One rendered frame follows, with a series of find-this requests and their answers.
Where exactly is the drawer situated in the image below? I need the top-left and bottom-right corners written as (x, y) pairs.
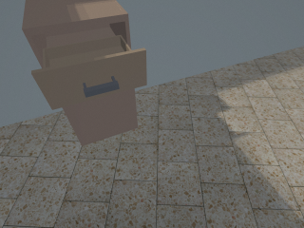
top-left (31, 35), bottom-right (147, 110)

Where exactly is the handle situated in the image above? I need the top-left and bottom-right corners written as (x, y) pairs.
top-left (83, 76), bottom-right (120, 98)

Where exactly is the cabinet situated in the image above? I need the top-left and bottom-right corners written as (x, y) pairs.
top-left (22, 0), bottom-right (138, 146)

